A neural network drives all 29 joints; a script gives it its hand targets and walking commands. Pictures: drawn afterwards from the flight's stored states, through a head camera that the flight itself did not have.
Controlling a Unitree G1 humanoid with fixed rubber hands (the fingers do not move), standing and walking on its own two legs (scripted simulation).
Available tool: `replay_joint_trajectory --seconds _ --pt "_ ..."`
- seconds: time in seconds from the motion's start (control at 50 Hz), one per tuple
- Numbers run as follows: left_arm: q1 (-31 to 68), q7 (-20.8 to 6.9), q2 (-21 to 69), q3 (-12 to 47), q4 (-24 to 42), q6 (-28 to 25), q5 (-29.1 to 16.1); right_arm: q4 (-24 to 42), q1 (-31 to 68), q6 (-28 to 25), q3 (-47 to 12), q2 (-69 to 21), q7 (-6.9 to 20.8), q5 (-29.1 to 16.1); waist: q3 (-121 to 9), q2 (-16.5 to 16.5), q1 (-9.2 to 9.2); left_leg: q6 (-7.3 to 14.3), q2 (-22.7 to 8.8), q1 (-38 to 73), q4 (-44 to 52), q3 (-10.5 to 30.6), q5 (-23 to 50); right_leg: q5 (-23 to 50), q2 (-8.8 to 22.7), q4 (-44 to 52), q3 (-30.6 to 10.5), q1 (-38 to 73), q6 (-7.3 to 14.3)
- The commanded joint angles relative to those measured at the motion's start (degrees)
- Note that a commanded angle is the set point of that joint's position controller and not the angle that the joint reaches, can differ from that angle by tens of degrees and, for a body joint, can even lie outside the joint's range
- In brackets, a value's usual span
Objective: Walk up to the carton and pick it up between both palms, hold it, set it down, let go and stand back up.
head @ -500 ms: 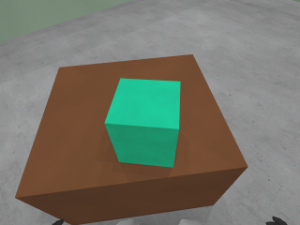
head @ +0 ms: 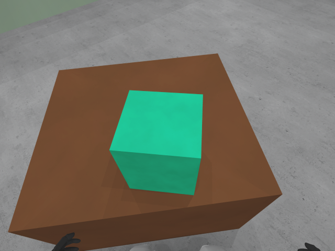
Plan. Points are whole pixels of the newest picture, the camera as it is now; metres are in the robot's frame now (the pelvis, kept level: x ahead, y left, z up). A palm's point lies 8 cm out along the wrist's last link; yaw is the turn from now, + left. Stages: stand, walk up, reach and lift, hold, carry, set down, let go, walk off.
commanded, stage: walk up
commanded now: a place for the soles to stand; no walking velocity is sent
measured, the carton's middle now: (163, 145) +0.41 +0.05 -0.06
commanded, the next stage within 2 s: reach and lift in 0.84 s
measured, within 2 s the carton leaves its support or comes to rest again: neither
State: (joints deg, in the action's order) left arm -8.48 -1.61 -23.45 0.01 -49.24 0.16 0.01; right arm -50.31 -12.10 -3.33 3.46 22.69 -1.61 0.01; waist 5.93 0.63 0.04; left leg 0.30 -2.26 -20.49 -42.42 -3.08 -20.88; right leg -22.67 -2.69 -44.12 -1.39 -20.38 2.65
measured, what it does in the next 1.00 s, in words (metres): stands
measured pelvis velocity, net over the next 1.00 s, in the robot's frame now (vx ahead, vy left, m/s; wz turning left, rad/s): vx -0.02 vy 0.00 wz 0.00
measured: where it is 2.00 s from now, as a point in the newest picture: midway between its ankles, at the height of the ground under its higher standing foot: outside the picture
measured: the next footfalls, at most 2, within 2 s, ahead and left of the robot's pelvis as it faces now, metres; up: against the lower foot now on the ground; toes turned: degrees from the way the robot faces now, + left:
none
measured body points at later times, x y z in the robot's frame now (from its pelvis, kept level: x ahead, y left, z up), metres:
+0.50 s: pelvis -0.01 +0.00 +0.00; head +0.03 +0.00 +0.45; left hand +0.13 +0.31 -0.10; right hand +0.10 -0.32 -0.11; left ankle +0.02 +0.13 -0.71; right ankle +0.01 -0.09 -0.71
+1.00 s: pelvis -0.02 +0.00 +0.00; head +0.02 +0.00 +0.44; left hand +0.14 +0.30 -0.10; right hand +0.11 -0.31 -0.11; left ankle +0.02 +0.13 -0.71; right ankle +0.01 -0.09 -0.71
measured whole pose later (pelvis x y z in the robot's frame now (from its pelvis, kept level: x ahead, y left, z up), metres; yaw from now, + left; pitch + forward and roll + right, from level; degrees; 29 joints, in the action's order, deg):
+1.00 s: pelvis -0.02 +0.00 +0.00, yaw +0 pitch -3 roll +1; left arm -3.6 0.8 -21.9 0.0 -39.5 17.6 0.0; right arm -57.4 -5.4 -11.6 6.2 22.2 3.2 0.0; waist 7.5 0.6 0.0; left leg -0.5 -2.4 -20.5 -43.7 -3.1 -20.4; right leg -22.0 -2.7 -45.0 -1.4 -20.2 2.2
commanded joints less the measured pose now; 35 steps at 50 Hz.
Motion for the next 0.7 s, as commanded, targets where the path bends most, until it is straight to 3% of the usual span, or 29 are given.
replay_joint_trajectory --seconds 0.0,0.04,0.08,0.14,0.18,0.22,0.26,0.32,0.36,0.4,0.44,0.48,0.52,0.54,0.58,0.6,0.62,0.64,0.68 --pt "-0.03 1.19 -12.19 -5.14 1.74 -1.21 1.75 1.89 0.77 -0.84 1.74 14.36 -1.06 -0.25 -13.51 2.71 -0.32 6.04 -7.22 6.12 2.56 8.91 22.73 28.44 9.02 9.53 -10.38 7.61 1.62" --pt "1.34 1.26 -12.69 -5.02 1.91 -1.34 1.75 2.07 1.7 -0.58 1.46 13.16 -0.94 -0.24 -12.45 4.34 -0.01 3.43 -3.74 4.08 1.58 4.54 18.88 31.05 10.51 12.06 -13.09 8.97 3.8" --pt "3.28 1.21 -12.16 -4.64 2.49 -1.27 1.67 1.7 1.39 -0.63 1.25 12.63 -0.85 0.0 -12.27 3.19 0.74 3.17 -3.18 5.68 3.53 4.16 16.96 29.95 10.78 12.21 -12.74 7.54 4.63" --pt "4.89 1.16 -11.61 -4.54 2.46 -0.91 1.59 0.8 -0.83 -0.86 1.72 14.0 -0.92 0.3 -13.4 2.41 1.57 5.43 -6.85 10.31 6.29 9.23 19.96 25.75 8.62 9.14 -9.75 3.52 2.27" --pt "4.43 1.03 -10.87 -4.48 2.09 -0.68 1.56 0.44 -0.46 -0.96 1.89 15.35 -1.02 0.42 -12.98 -0.41 1.05 7.83 -9.89 9.34 8.98 13.99 18.14 19.82 6.89 6.92 -7.73 3.02 1.03" --pt "3.35 0.87 -10.64 -4.63 1.47 -0.6 1.63 0.86 1.48 -0.91 1.98 15.81 -1.05 0.64 -12.04 -1.17 0.14 9.31 -11.6 6.84 9.78 15.36 16.1 15.95 6.04 6.46 -6.0 4.2 0.79" --pt "2.09 0.78 -11.11 -4.84 1.04 -0.85 2.02 1.51 3.0 -0.75 1.64 15.0 -0.94 0.49 -11.08 0.58 -0.66 7.58 -9.31 3.69 7.78 12.61 13.17 14.94 7.65 10.79 -8.88 5.92 1.62" --pt "4.15 0.68 -12.64 -4.91 1.65 -1.38 2.19 1.52 4.35 -0.45 0.91 12.39 -0.61 0.04 -9.38 6.0 0.27 2.65 -1.63 1.61 1.99 3.34 6.73 15.06 12.26 18.5 -16.57 5.77 5.87" --pt "6.08 0.58 -12.3 -4.51 2.32 -1.35 2.08 0.87 2.23 -0.65 0.63 11.72 -0.53 0.25 -9.08 5.3 1.12 2.27 -1.15 4.45 4.55 2.86 5.49 15.04 12.71 18.06 -16.17 4.02 6.88" --pt "7.23 0.49 -11.2 -4.16 2.49 -1.13 1.91 0.01 -0.35 -1.31 1.17 13.63 -0.57 0.63 -10.49 3.36 2.13 3.72 -4.45 9.5 8.99 6.82 12.46 15.51 9.52 14.13 -11.31 1.21 3.39" --pt "5.9 0.36 -10.35 -4.36 2.19 -0.71 1.72 -0.16 -1.19 -1.66 1.75 16.21 -0.73 0.77 -11.74 -0.91 1.26 8.43 -10.81 9.69 12.59 16.87 14.25 13.61 5.73 7.14 -6.92 1.28 0.67" --pt "3.72 0.37 -10.06 -4.55 1.48 -0.45 1.74 0.49 1.04 -1.57 1.92 16.75 -0.86 0.9 -10.99 -2.41 0.06 11.21 -13.54 6.97 13.32 18.84 13.01 8.37 4.65 4.75 -3.98 2.4 -0.11" --pt "1.75 0.28 -10.3 -4.66 0.73 -0.62 1.91 1.14 3.23 -1.27 1.64 15.9 -0.79 0.9 -9.55 -1.7 -1.07 9.52 -11.76 3.04 11.85 15.48 10.69 8.8 5.55 8.7 -5.45 5.37 0.88" --pt "1.42 0.22 -11.02 -4.77 0.61 -0.84 2.09 1.4 3.93 -1.08 1.38 14.91 -0.74 0.7 -9.41 0.91 -1.2 7.01 -8.93 1.58 9.7 12.03 8.97 9.91 7.28 13.0 -8.54 6.54 2.08" --pt "3.11 0.18 -12.56 -5.1 1.14 -1.33 2.38 1.56 4.28 -0.81 1.13 13.04 -0.61 0.21 -9.58 5.34 -0.01 3.24 -2.93 1.47 4.32 5.49 7.25 11.41 10.87 18.47 -15.46 6.65 5.22" --pt "4.32 0.2 -12.52 -4.96 1.64 -1.36 2.3 1.19 3.71 -0.73 0.77 11.99 -0.52 0.32 -9.15 5.67 0.5 2.47 -1.17 2.3 3.53 3.4 4.8 11.53 12.16 19.48 -16.82 5.24 6.25" --pt "5.66 0.18 -12.19 -4.7 2.03 -1.33 2.2 0.92 2.92 -0.78 0.65 11.65 -0.44 0.4 -8.92 4.98 0.94 2.27 -0.7 3.83 4.7 3.2 4.13 11.52 12.34 19.09 -16.41 4.06 6.66" --pt "6.47 0.17 -11.57 -4.35 2.41 -1.27 2.19 0.44 1.43 -1.01 0.72 11.89 -0.38 0.46 -9.25 4.83 1.58 2.67 -1.73 6.44 7.1 4.1 5.81 11.74 11.52 17.99 -14.72 2.38 5.59" --pt "6.76 0.15 -10.84 -4.34 2.48 -1.03 2.1 -0.11 -0.35 -1.47 1.5 14.38 -0.49 0.89 -10.55 1.46 2.03 4.83 -6.31 10.25 10.67 10.29 10.95 12.59 8.06 12.88 -10.19 -0.18 2.37"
